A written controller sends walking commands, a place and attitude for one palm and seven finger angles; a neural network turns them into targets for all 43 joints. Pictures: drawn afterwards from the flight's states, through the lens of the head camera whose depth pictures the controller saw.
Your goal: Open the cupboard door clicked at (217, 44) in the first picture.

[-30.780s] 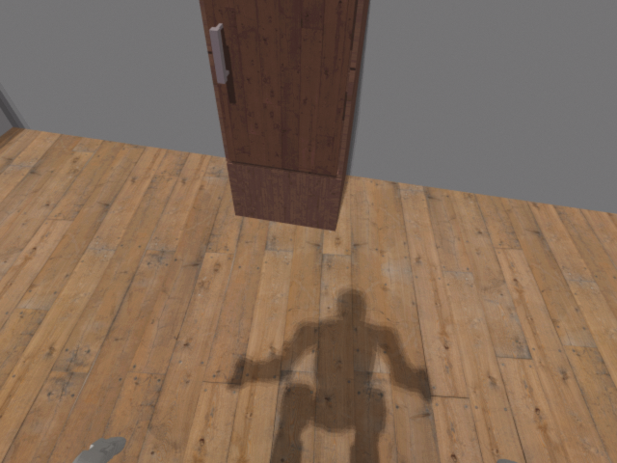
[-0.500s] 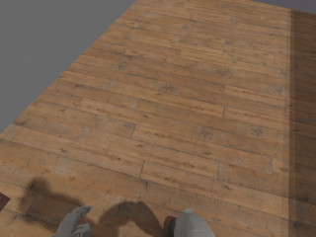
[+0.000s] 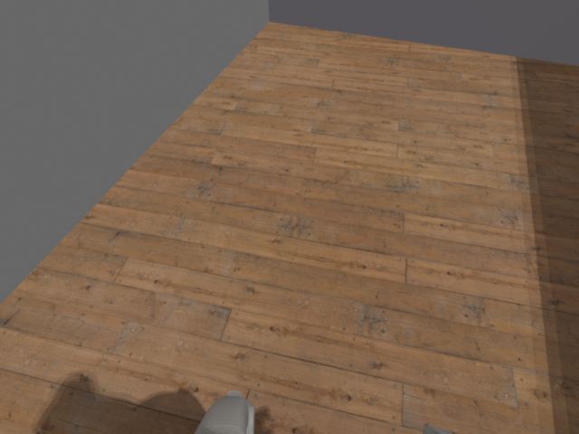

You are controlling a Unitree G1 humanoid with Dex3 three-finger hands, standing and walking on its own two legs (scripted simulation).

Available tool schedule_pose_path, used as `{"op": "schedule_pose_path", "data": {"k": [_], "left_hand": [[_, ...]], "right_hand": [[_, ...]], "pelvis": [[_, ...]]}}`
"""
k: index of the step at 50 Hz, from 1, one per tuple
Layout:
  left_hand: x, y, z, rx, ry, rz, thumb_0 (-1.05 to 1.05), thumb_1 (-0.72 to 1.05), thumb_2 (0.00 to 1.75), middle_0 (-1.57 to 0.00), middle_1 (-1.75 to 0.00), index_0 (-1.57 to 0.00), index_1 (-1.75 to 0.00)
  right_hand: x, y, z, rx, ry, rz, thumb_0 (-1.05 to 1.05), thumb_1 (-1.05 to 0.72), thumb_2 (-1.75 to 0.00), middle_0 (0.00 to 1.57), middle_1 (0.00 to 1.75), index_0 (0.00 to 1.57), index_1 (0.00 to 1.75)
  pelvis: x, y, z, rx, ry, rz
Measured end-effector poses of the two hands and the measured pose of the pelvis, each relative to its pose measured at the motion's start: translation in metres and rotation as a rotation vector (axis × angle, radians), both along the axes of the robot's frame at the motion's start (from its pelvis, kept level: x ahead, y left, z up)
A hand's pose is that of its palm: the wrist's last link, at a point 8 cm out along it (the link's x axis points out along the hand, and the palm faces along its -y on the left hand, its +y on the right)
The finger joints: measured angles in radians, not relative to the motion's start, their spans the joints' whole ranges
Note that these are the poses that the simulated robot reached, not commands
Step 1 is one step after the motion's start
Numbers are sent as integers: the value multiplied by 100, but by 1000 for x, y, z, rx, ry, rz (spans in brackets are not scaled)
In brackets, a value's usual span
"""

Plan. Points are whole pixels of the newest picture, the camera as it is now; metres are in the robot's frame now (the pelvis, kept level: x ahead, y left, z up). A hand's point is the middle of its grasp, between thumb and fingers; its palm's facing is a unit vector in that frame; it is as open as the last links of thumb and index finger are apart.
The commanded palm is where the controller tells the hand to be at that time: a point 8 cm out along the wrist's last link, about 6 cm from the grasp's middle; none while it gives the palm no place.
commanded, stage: walk to a spot facing it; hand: left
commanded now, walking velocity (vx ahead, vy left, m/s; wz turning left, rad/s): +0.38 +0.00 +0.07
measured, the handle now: out of the picture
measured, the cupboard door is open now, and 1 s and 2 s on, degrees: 45 45 45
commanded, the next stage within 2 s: turn to face it in 0.34 s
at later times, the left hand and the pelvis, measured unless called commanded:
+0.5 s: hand (198, 321) +0.33 +0.21 -0.17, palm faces -0.02 -0.99 -0.17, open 7.3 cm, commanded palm none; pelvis +0.25 +0.03 +0.00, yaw -2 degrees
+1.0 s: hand (207, 279) +0.43 +0.23 -0.20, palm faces +0.25 -0.95 -0.16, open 7.2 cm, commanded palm none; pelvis +0.37 +0.02 -0.03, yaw +14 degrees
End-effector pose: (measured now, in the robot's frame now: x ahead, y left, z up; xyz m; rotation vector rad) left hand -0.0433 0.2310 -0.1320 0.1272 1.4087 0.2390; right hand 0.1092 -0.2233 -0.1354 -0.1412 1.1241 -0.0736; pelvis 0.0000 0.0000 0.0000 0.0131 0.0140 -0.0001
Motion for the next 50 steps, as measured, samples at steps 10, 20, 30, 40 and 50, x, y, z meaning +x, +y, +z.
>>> {"op": "schedule_pose_path", "data": {"k": [10,20,30,40,50], "left_hand": [[24,-11,-22,-118,259,68,1,91,90,-20,-30,-20,-30],[256,27,-18,-89,-64,-51,1,92,90,-20,-30,-20,-30],[460,13,-12,-31,-246,-223,1,93,90,-19,-30,-19,-30],[499,-17,-12,-39,-316,-106,0,91,90,-20,-30,-20,-30],[457,42,-43,-25,-270,115,-1,93,90,-20,-30,-20,-30]], "right_hand": [[138,34,-7,-38,-74,50,0,-91,-90,20,30,20,30],[91,25,8,-104,238,-83,0,-94,-90,20,30,20,30],[68,34,6,-20,511,-213,0,-92,-90,20,30,20,30],[207,0,-10,-31,399,-90,1,-91,-90,20,30,20,30],[394,2,4,-179,11,156,0,-91,-90,20,30,20,30]], "pelvis": [[114,27,-22,-20,-5,1],[205,38,2,-30,-14,-12],[298,10,-6,-19,-3,-7],[345,-7,-8,-9,-11,115],[369,23,-30,-48,-8,252]]}}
